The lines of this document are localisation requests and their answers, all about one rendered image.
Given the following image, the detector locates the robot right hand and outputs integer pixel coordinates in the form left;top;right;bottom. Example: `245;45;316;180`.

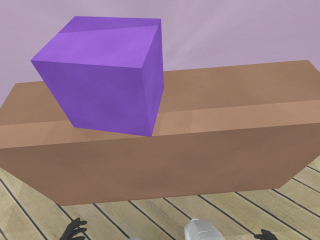
254;229;278;240

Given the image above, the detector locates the robot left hand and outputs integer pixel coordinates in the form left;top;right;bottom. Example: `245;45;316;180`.
59;218;88;240

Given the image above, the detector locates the carton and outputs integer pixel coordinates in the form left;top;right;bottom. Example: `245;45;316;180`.
30;16;164;137

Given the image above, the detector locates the pedestal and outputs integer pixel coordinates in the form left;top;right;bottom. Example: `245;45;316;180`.
0;60;320;206

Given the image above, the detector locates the right robot thigh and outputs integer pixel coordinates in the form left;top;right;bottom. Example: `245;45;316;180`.
184;220;225;240

